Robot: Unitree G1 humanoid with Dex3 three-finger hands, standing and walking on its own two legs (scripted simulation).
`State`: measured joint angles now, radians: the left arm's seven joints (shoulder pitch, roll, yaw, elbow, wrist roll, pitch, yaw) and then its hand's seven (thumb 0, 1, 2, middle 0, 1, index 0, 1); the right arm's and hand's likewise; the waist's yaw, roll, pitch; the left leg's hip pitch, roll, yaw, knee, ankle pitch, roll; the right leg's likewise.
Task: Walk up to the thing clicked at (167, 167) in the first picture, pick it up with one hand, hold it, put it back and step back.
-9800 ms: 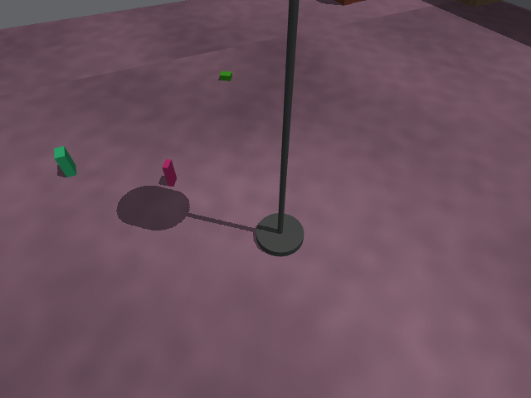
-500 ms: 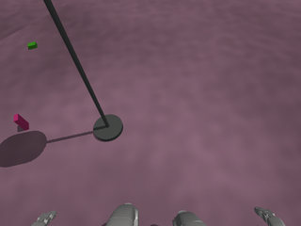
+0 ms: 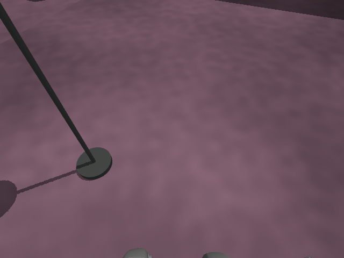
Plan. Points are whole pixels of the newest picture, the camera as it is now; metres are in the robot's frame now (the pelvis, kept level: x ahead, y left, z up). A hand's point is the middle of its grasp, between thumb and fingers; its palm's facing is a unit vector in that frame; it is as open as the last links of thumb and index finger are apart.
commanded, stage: walk up
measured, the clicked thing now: out of the picture +0.68 +1.20 -0.68
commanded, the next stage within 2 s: stand in 0.88 s
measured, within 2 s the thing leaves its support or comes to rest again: neither
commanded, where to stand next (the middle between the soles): +0.08 +0.03 m, yaw -4 degrees
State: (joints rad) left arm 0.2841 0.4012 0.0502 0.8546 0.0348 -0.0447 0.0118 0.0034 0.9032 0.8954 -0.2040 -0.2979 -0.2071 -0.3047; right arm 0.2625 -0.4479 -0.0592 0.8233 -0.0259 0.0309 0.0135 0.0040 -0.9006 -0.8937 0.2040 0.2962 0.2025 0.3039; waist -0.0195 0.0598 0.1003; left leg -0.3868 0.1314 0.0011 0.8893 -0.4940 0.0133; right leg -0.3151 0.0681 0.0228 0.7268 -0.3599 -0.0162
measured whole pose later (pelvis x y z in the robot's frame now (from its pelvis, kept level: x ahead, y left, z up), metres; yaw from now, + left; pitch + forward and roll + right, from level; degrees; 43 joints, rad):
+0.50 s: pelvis +0.01 +0.02 +0.02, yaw -6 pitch -2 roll +0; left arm 0.16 0.37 0.00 1.01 0.01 -0.05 0.01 0.00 0.90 0.90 -0.20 -0.30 -0.21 -0.30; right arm 0.17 -0.38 -0.02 1.02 -0.01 0.00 0.03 0.00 -0.90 -0.89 0.21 0.30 0.20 0.30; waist -0.02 0.02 0.05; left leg -0.26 0.07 0.07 0.63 -0.32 -0.02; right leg -0.29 0.03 0.13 0.63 -0.30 0.02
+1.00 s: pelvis +0.01 +0.03 +0.03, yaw -7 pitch -2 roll +0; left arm 0.08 0.36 -0.01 1.11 0.01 -0.02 0.01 0.00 0.90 0.90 -0.20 -0.30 -0.21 -0.30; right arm 0.07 -0.36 -0.03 1.11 -0.01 0.01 0.03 0.00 -0.90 -0.89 0.20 0.30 0.20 0.30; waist -0.02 0.00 0.08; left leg -0.18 0.06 0.10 0.47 -0.24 -0.02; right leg -0.22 0.02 0.16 0.48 -0.23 0.04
